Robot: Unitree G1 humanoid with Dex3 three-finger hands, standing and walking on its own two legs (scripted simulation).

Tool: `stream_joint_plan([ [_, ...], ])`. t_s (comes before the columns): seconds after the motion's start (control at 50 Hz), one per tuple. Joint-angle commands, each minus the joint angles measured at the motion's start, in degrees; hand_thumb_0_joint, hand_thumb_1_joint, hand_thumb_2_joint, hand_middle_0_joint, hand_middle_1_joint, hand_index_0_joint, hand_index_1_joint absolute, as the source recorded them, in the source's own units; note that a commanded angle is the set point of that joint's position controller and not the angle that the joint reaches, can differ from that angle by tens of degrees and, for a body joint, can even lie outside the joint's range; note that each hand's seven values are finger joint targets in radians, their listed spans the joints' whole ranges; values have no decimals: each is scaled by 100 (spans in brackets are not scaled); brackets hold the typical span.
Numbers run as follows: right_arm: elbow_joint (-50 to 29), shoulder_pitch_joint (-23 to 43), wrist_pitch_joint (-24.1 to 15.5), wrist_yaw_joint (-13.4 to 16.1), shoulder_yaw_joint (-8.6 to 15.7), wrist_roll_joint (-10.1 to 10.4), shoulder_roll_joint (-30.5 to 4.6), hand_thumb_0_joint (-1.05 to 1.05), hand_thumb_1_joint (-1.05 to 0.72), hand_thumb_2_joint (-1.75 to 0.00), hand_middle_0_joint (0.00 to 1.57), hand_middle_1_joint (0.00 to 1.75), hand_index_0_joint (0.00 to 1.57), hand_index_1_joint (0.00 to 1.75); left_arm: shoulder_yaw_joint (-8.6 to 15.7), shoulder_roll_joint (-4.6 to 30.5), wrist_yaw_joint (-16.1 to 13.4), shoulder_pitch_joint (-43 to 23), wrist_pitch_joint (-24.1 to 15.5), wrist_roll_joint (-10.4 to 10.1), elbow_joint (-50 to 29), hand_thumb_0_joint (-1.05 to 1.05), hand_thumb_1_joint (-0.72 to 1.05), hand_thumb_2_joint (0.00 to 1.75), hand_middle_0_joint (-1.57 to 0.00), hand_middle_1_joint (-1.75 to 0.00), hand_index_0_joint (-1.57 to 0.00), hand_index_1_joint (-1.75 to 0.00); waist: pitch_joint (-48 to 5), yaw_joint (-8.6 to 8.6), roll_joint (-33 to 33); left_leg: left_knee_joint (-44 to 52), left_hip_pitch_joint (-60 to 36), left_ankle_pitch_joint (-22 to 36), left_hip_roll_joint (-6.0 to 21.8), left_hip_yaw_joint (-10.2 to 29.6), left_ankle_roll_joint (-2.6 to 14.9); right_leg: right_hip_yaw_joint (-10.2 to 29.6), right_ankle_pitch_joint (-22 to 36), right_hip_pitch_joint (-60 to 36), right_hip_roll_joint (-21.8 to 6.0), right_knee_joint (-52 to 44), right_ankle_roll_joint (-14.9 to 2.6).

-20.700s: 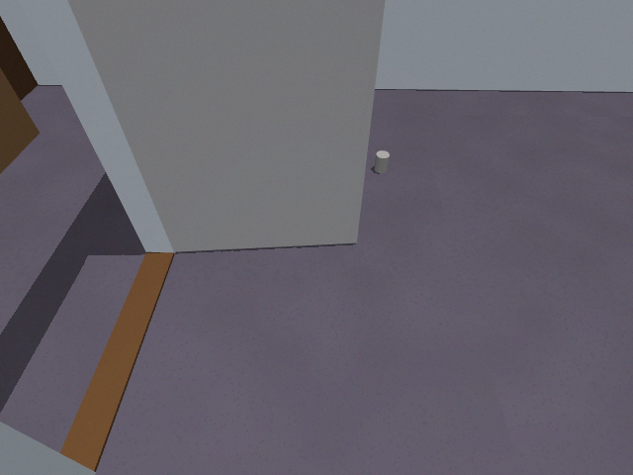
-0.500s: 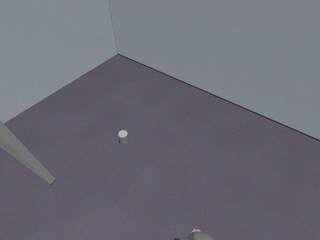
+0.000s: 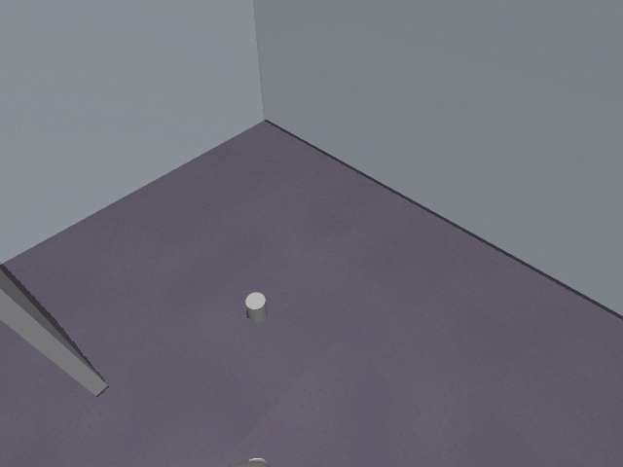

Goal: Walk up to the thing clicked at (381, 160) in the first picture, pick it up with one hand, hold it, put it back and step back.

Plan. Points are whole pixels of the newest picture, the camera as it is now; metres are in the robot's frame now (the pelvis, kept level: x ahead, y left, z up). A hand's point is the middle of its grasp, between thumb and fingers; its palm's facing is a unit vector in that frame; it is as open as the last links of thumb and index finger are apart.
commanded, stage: walk up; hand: left
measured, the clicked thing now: (256, 307) +0.74 +0.23 -0.71
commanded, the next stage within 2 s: none
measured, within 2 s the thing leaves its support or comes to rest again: neither
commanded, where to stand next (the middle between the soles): +0.35 +0.00 m, yaw -2 degrees
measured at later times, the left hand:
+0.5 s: hand (155, 400) +0.24 +0.26 -0.12, palm faces -0.04 -0.89 -0.45, open 7.3 cm
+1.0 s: hand (172, 353) +0.33 +0.27 -0.16, palm faces -0.07 -0.92 -0.38, open 7.3 cm
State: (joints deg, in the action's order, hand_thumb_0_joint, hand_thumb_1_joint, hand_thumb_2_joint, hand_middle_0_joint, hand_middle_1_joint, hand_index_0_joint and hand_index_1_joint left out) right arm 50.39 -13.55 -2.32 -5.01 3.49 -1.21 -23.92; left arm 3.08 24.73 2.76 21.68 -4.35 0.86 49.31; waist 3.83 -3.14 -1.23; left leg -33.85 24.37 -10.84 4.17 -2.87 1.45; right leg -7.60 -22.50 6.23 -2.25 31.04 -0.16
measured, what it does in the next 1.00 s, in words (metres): walks ahead: left foot, then right foot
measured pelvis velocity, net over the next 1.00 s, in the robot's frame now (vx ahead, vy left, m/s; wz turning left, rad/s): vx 0.27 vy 0.00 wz -0.02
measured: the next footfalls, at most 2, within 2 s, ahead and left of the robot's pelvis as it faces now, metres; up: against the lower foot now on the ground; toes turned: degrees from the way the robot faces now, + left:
left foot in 0.02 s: +0.16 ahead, +0.13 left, +0.00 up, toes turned +5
right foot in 0.42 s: +0.33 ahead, -0.13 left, +0.00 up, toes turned -4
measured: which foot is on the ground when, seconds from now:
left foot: up 0.00-0.00, down 0.02-0.44, up 0.46-0.80, down 0.82-1.00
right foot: down 0.00-0.04, up 0.06-0.40, down 0.42-1.00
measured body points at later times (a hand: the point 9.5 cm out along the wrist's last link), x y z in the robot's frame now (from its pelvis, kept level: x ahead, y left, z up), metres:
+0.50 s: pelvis +0.17 -0.03 -0.01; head +0.19 -0.06 +0.44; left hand +0.24 +0.30 -0.09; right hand +0.21 -0.35 -0.14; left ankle +0.13 +0.11 -0.69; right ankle +0.24 -0.14 -0.73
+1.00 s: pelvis +0.27 +0.00 -0.01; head +0.30 +0.01 +0.44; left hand +0.33 +0.32 -0.13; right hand +0.36 -0.31 -0.12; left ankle +0.33 +0.13 -0.73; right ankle +0.27 -0.12 -0.71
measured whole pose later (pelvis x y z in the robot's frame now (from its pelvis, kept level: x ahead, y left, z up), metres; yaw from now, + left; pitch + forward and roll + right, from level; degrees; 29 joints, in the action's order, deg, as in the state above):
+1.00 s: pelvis +0.27 +0.00 -0.01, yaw -1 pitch -2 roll +0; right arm 50.6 -10.1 -1.0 -2.1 1.6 -1.0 -21.8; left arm 1.0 23.5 0.2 14.7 -2.4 0.5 52.8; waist 5.8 -0.4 0.9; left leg -37.5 21.6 -14.2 3.0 -1.9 0.4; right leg -2.5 -27.4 20.8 -1.8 47.3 -1.7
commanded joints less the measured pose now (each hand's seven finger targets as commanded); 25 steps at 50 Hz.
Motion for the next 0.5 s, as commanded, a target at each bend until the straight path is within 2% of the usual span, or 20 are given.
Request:
stream_joint_plan([
  [0.0,-167,-1190,-289,208,536,-78,-1535,0,-90,-90,20,30,20,30,173,1001,-133,20,-121,-89,-556,0,90,90,-20,-30,-20,-30,-808,857,-1045,920,-2827,-1011,297,972,517,320,1913,1822,-582,2087,-544],
  [0.02,-348,-1327,-325,269,642,-75,-1975,0,-90,-90,20,30,20,30,139,724,-120,163,-86,-166,-587,0,90,90,-20,-30,-20,-30,-881,846,-1750,1693,-3522,-1660,1743,3716,1095,315,-406,3340,405,3260,-209],
  [0.04,-408,-1234,-292,268,686,160,-2059,0,-90,-90,20,30,20,30,254,1324,-218,-24,-35,-99,-453,0,90,90,-20,-30,-20,-30,-839,858,-949,1828,-3016,-1486,2090,4051,1495,953,-840,3255,64,3695,-294],
  [0.06,-455,-903,-268,293,611,180,-1813,0,-90,-90,20,30,20,30,220,1394,-218,-128,-23,-113,-383,0,90,90,-20,-30,-20,-30,-463,679,-397,1803,-2425,-1171,1873,3272,1445,1190,-512,3201,-75,3894,-292],
  [0.08,-539,-615,-271,317,501,177,-1608,0,-90,-90,20,30,20,30,224,1315,-196,21,-18,-134,-287,0,90,90,-20,-30,-20,-30,-184,508,-347,1838,-2010,-926,1607,2601,1243,1302,-183,2990,-195,3641,-269],
  [0.1,-577,-422,-286,334,431,158,-1447,0,-90,-90,20,30,20,30,232,1287,-171,116,-14,-147,-171,0,90,90,-20,-30,-20,-30,-3,393,-439,1865,-1673,-753,1364,2042,1092,1238,3,2820,-342,3290,-259],
  [0.14,-589,-272,-313,323,384,136,-1393,0,-90,-90,20,30,20,30,249,1184,-88,312,16,-101,-54,0,90,90,-20,-30,-20,-30,-56,297,-749,1860,-1218,-373,1138,1355,1067,987,223,2355,-425,2750,-154],
  [0.16,-633,-276,-323,320,377,105,-1381,0,-90,-90,20,30,20,30,250,1138,-49,246,30,-76,-50,0,90,90,-20,-30,-20,-30,-51,333,-812,1914,-1149,-433,1037,1183,1062,910,326,2268,-410,2516,-97],
  [0.2,-666,-329,-316,306,403,80,-1474,0,-90,-90,20,30,20,30,253,1069,1,8,27,-42,-141,0,90,90,-20,-30,-20,-30,-6,411,-888,1953,-1205,-684,1144,1164,1285,757,265,2361,-468,1894,-13],
  [0.24,-687,-400,-313,282,404,80,-1514,0,-90,-90,20,30,20,30,258,1029,29,-184,6,-14,-194,0,90,90,-20,-30,-20,-30,-20,458,-862,1940,-1232,-942,1089,1076,1268,641,490,2289,-434,1442,-14],
  [0.28,-729,-340,-286,255,414,72,-1543,0,-90,-90,20,30,20,30,282,1005,36,-325,-26,-24,-186,0,90,90,-20,-30,-20,-30,31,451,-881,1900,-957,-1167,1013,979,1174,525,832,1958,-339,971,-31],
  [0.32,-790,-184,-233,229,407,78,-1543,0,-90,-90,20,30,20,30,300,990,28,-320,-67,-30,-129,0,90,90,-20,-30,-20,-30,18,382,-826,1687,-783,-1193,965,875,1100,387,1020,1567,-211,609,-36],
  [0.34,-828,-83,-199,221,402,102,-1534,0,-90,-90,20,30,20,30,324,979,10,-176,-100,-17,-55,0,90,90,-20,-30,-20,-30,-46,231,-681,1376,-521,-1151,975,799,1006,340,1242,1015,-128,333,-73],
  [0.36,-863,-23,-164,211,350,104,-1418,0,-90,-90,20,30,20,30,357,1030,-15,13,-137,-4,44,0,90,90,-20,-30,-20,-30,-129,110,-379,922,-234,-1213,775,578,886,236,1345,460,29,113,-62],
  [0.38,-877,-100,-139,214,257,76,-1181,0,-90,-90,20,30,20,30,431,1183,-68,327,-179,7,118,0,90,90,-20,-30,-20,-30,-359,-64,41,195,10,-1125,543,377,718,327,1062,-279,103,-97,-113],
  [0.4,-905,-266,-145,219,143,91,-876,0,-90,-90,20,30,20,30,547,1475,-147,827,-234,29,188,0,90,90,-20,-30,-20,-30,-625,-339,1119,-1347,525,-1088,106,-20,496,1314,88,-968,-492,-833,-316],
  [0.42,-991,-439,-116,222,38,94,-585,0,-90,-90,20,30,20,30,628,2014,-219,971,-299,29,58,0,90,90,-20,-30,-20,-30,-595,-279,1937,-2751,1609,-1926,-588,-93,111,4165,-851,-1161,-2071,-1796,-858],
  [0.44,-860,-162,-43,310,225,29,-1202,0,-90,-90,20,30,20,30,595,2116,-209,675,-259,-48,-8,0,90,90,-20,-30,-20,-30,-322,-232,1216,-3125,1675,-2064,-265,483,86,4764,-724,-682,-2522,-1750,-1470],
  [0.46,-716,-262,-28,333,253,81,-1337,0,-90,-90,20,30,20,30,555,1885,-216,349,-249,-126,-154,0,90,90,-20,-30,-20,-30,-163,-80,644,-3188,1693,-1708,-88,806,50,4077,-242,-545,-2285,-1634,-1501],
  [0.48,-575,-343,-18,324,244,121,-1252,0,-90,-90,20,30,20,30,499,1699,-247,159,-260,-158,-177,0,90,90,-20,-30,-20,-30,-41,-8,505,-3128,1590,-1407,-12,853,56,3324,317,-368,-1951,-1551,-1322],
])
